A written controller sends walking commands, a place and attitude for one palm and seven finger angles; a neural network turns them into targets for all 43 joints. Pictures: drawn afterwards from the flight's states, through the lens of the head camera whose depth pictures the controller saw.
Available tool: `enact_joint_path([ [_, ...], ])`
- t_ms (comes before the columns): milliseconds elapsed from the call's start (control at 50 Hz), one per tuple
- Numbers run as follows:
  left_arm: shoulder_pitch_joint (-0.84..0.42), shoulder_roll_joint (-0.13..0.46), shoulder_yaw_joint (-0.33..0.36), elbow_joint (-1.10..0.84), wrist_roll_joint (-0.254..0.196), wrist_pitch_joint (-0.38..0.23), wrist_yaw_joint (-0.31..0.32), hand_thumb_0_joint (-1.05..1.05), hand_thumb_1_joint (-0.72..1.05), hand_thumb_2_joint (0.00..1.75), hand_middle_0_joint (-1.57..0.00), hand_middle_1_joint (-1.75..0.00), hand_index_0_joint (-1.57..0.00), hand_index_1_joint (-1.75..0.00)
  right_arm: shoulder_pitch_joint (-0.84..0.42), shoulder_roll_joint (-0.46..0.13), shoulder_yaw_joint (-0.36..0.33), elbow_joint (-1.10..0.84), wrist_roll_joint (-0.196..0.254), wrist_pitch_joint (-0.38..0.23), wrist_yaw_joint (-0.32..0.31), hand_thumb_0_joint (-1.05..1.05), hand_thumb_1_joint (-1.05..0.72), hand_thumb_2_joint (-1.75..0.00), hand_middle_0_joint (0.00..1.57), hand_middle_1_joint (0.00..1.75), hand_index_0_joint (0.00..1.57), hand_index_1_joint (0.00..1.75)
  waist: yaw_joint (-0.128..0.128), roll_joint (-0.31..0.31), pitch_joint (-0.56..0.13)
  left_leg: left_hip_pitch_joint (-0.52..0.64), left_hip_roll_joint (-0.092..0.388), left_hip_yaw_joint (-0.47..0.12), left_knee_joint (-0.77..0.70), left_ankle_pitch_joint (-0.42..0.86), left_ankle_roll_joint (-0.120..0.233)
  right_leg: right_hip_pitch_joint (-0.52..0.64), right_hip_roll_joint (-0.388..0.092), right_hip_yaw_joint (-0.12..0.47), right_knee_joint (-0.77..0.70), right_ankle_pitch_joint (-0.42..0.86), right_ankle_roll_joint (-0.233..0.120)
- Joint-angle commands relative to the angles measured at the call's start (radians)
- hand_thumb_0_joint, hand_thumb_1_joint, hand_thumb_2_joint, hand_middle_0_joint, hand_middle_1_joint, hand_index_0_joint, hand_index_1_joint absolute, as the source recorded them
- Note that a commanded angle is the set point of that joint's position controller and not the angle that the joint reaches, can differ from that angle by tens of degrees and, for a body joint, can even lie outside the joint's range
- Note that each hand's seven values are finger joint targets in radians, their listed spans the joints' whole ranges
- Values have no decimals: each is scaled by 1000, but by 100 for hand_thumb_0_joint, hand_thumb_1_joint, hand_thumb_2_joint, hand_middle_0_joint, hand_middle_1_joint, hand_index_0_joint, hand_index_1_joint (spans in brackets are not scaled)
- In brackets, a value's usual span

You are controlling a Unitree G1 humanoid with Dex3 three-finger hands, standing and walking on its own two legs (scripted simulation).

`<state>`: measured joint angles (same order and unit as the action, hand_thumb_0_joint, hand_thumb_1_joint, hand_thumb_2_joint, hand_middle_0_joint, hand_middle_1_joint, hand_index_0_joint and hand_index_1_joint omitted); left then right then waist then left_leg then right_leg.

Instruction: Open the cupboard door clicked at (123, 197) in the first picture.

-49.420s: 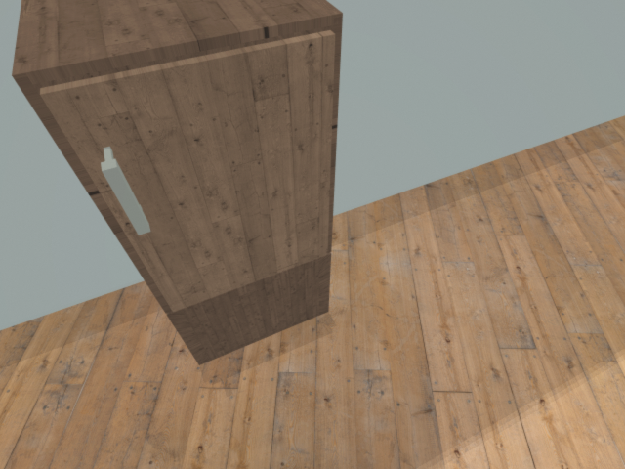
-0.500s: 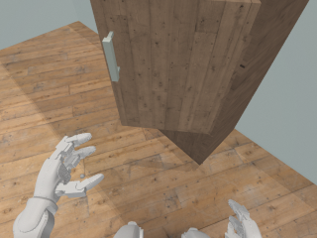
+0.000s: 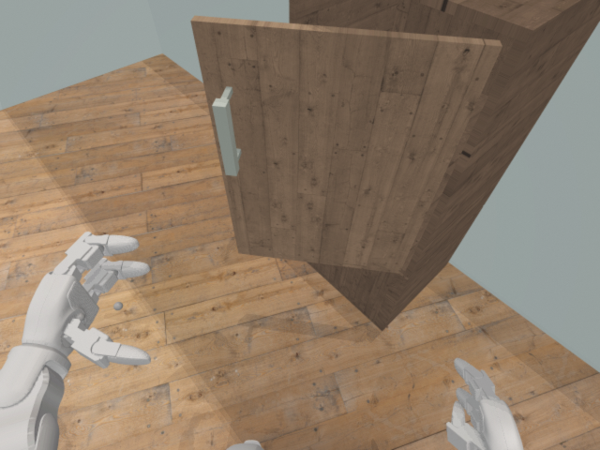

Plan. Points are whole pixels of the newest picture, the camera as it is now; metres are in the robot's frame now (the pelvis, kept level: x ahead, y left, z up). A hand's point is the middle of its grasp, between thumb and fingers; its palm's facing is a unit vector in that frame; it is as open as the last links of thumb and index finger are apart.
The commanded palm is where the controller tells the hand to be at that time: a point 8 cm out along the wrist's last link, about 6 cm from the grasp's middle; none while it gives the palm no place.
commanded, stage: raise the hand with hooked fingers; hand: left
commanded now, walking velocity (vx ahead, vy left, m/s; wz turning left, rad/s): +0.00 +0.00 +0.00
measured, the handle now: (230, 132) +0.59 +0.17 +0.08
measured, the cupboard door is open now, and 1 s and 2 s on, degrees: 39 39 39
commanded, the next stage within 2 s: move the hooked fingers beside the handle in 0.82 s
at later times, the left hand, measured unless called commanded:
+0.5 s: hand (93, 264) +0.30 +0.27 +0.10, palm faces -0.04 -1.00 -0.02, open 13.9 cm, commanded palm +0.27 +0.32 +0.10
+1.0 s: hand (93, 269) +0.29 +0.27 +0.10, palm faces -0.01 -1.00 -0.02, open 13.9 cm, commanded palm +0.28 +0.31 +0.10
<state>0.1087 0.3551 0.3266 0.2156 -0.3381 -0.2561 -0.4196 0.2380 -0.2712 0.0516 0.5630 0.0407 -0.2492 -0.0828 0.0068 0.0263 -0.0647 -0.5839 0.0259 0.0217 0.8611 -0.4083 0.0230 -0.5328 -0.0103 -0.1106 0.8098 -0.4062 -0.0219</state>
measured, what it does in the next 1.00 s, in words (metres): stands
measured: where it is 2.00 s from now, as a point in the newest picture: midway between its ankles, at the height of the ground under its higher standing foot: outside the picture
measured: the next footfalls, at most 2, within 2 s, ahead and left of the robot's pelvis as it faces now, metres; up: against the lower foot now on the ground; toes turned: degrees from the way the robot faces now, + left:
none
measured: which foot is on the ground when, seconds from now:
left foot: down 0.00-1.00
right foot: down 0.00-1.00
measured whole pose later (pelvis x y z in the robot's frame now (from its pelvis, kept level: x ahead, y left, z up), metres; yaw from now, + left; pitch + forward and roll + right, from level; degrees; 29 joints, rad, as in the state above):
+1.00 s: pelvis +0.00 +0.00 +0.01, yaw -1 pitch +6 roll -1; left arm -0.10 0.43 0.44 0.47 -0.36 -0.21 -0.55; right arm 0.27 -0.29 0.06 0.59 0.05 -0.23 -0.10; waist 0.00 0.03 -0.05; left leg -0.51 0.03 0.03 0.77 -0.36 0.02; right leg -0.47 0.00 -0.10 0.72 -0.36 -0.02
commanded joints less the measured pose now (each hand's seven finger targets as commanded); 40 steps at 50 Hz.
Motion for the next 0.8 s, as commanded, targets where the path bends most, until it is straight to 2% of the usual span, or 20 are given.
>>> enact_joint_path([
  [0, -225, 232, 124, -157, -36, -39, -49, 0, -50, 30, -30, -120, -30, -120, -15, -146, -62, -123, 5, -38, -15, 0, -90, -90, 20, 30, 20, 30, -8, 43, -222, 174, -24, -49, -148, 275, -2, 104, 31, 60, -123, 276, -1],
  [60, -258, 262, 146, -93, -46, -21, -77, 0, -50, 30, -30, -120, -30, -120, -19, -152, -56, -120, 4, -33, -16, 0, -90, -90, 20, 30, 20, 30, -4, 41, -182, 164, -25, -49, -150, 273, -1, 105, 33, 68, -137, 278, -6],
  [100, -305, 277, 152, -103, -44, -23, -94, 0, -50, 30, -30, -120, -30, -120, -18, -150, -58, -116, 6, -33, -17, 0, -90, -90, 20, 30, 20, 30, -6, 71, -222, 196, -24, -47, -156, 299, 0, 120, 29, 69, -140, 301, -6],
  [160, -327, 318, 187, -77, -50, -22, -106, 0, -50, 30, -30, -120, -30, -120, -12, -155, -58, -113, 3, -33, -17, 0, -90, -90, 20, 30, 20, 30, 0, 42, -228, 211, -22, -51, -162, 335, 1, 140, 32, 66, -144, 336, -8],
  [180, -347, 325, 192, -74, -53, -20, -112, 0, -50, 30, -30, -120, -30, -120, -13, -154, -56, -112, 4, -32, -17, 0, -90, -90, 20, 30, 20, 30, 1, 62, -239, 210, -24, -48, -166, 334, 0, 148, 29, 71, -148, 338, -7],
  [220, -355, 324, 197, -17, -58, -10, -124, 0, -50, 30, -30, -120, -30, -120, -10, -156, -58, -107, 7, -28, -21, 0, -90, -90, 20, 30, 20, 30, -5, 24, -215, 200, -23, -47, -175, 310, 0, 139, 28, 68, -159, 317, -3],
  [300, -434, 374, 217, 0, -51, -4, -139, 0, -50, 30, -30, -120, -30, -120, -3, -160, -58, -105, 10, -26, -23, 0, -90, -90, 20, 30, 20, 30, -1, 77, -228, 232, -22, -46, -195, 309, 0, 145, 27, 69, -172, 302, -7],
  [340, -385, 330, 193, 48, -58, 4, -149, 0, -50, 30, -30, -120, -30, -120, -2, -160, -59, -112, 11, -27, -21, 0, -90, -90, 20, 30, 20, 30, 1, 44, -209, 217, -23, -46, -200, 296, 2, 138, 26, 68, -178, 290, -6],
  [360, -370, 327, 188, 67, -59, 9, -154, 0, -50, 30, -30, -120, -30, -120, 1, -165, -59, -113, 11, -27, -17, 0, -90, -90, 20, 30, 20, 30, 4, 20, -187, 205, -22, -47, -200, 293, 2, 141, 28, 71, -180, 288, -8],
  [400, -369, 326, 185, 77, -57, 15, -159, 0, -50, 30, -30, -120, -30, -120, 1, -167, -62, -116, 13, -23, -14, 0, -90, -90, 20, 30, 20, 30, 1, 27, -180, 196, -25, -40, -204, 270, 4, 125, 25, 74, -186, 270, -5],
  [440, -379, 340, 204, 46, -62, 4, -153, 0, -50, 30, -30, -120, -30, -120, 3, -168, -68, -120, 12, -23, -12, 0, -90, -90, 20, 30, 20, 30, 3, 14, -213, 205, -25, -40, -203, 277, 4, 135, 24, 74, -184, 272, -3],
  [460, -388, 364, 215, 30, -59, -3, -146, 0, -50, 30, -30, -120, -30, -120, 6, -172, -67, -119, 9, -23, -10, 0, -90, -90, 20, 30, 20, 30, 7, 20, -215, 211, -22, -40, -199, 291, 4, 143, 27, 78, -181, 285, -6],
  [520, -399, 365, 223, -20, -50, -25, -124, 0, -50, 30, -30, -120, -30, -120, 7, -160, -67, -123, 7, -25, -8, 0, -90, -90, 20, 30, 20, 30, 8, 91, -238, 239, -22, -43, -211, 298, 0, 142, 29, 67, -174, 276, -8],
  [560, -393, 381, 236, -15, -46, -35, -109, 0, -50, 30, -30, -120, -30, -120, 12, -164, -66, -117, 3, -25, -10, 0, -90, -90, 20, 30, 20, 30, 5, 57, -219, 233, -18, -46, -213, 288, 3, 139, 32, 68, -179, 266, -8],
  [600, -401, 365, 225, -1, -41, -32, -108, 0, -50, 30, -30, -120, -30, -120, 6, -160, -63, -117, 5, -23, -14, 0, -90, -90, 20, 30, 20, 30, -2, 79, -199, 228, -19, -44, -221, 257, 3, 121, 31, 68, -185, 242, -5],
  [640, -398, 348, 216, 20, -47, -27, -111, 0, -50, 30, -30, -120, -30, -120, 3, -160, -63, -116, 8, -24, -18, 0, -90, -90, 20, 30, 20, 30, -4, 63, -188, 218, -21, -42, -222, 236, 4, 120, 28, 71, -193, 225, -4],
  [680, -411, 363, 217, 19, -44, -25, -120, 0, -50, 30, -30, -120, -30, -120, 5, -163, -62, -115, 7, -23, -20, 0, -90, -90, 20, 30, 20, 30, -3, 62, -202, 221, -21, -42, -219, 248, 6, 135, 28, 77, -192, 242, -5],
  [740, -412, 345, 201, 6, -45, -27, -128, 0, -50, 30, -30, -120, -30, -120, 0, -159, -61, -113, 9, -27, -22, 0, -90, -90, 20, 30, 20, 30, -4, 78, -213, 234, -21, -46, -221, 253, 3, 131, 28, 71, -190, 241, -5],
  [760, -413, 359, 208, 20, -45, -25, -128, 0, -50, 30, -30, -120, -30, -120, 4, -163, -60, -113, 5, -26, -21, 0, -90, -90, 20, 30, 20, 30, -6, 49, -200, 226, -19, -44, -215, 252, 6, 130, 29, 75, -191, 245, -6],
  [780, -412, 341, 201, 23, -52, -25, -131, 0, -50, 30, -30, -120, -30, -120, 1, -159, -60, -111, 8, -27, -21, 0, -90, -90, 20, 30, 20, 30, -9, 48, -198, 224, -22, -42, -215, 252, 6, 131, 28, 77, -194, 251, -3],
])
